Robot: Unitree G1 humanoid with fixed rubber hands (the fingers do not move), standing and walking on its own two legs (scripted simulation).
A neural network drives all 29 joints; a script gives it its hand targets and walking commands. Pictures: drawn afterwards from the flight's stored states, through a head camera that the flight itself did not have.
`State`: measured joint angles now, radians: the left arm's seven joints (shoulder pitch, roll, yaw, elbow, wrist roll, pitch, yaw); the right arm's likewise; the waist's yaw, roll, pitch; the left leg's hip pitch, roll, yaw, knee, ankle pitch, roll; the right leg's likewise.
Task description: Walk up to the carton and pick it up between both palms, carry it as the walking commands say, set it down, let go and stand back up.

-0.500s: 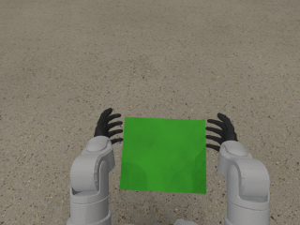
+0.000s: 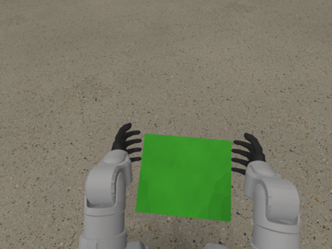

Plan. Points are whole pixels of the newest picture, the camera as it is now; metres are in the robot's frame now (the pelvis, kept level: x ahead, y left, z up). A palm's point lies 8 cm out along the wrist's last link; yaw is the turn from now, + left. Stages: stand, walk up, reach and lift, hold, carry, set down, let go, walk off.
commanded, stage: carry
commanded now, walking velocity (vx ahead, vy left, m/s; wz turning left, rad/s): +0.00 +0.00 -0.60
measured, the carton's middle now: (183, 175) +0.30 -0.02 -0.03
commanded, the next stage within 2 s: none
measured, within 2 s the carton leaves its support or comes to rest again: neither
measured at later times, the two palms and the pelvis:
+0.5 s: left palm (129, 186) +0.21 +0.09 +0.13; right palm (304, 224) +0.14 -0.19 +0.12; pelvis -0.08 +0.00 +0.02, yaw -16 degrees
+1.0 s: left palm out of the picture +0.10 -0.08 +0.09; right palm out of the picture -0.05 -0.32 +0.09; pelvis -0.20 -0.05 +0.00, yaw -31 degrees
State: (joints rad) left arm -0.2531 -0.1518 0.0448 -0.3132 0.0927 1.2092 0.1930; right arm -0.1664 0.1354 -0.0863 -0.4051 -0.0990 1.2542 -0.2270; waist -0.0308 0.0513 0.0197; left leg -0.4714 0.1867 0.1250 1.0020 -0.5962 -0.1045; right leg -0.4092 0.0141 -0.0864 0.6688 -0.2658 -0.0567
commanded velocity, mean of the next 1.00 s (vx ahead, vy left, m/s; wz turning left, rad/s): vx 0.00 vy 0.00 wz -0.60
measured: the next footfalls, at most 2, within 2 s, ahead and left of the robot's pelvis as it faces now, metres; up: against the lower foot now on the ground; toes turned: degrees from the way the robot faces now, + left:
left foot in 0.30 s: -0.02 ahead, +0.10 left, +0.00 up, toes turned -3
right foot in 0.68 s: -0.11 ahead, -0.17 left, +0.00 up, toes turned -31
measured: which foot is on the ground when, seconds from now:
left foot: up 0.00-0.28, down 0.30-0.70, up 0.72-1.00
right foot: down 0.00-0.34, up 0.36-0.66, down 0.68-1.00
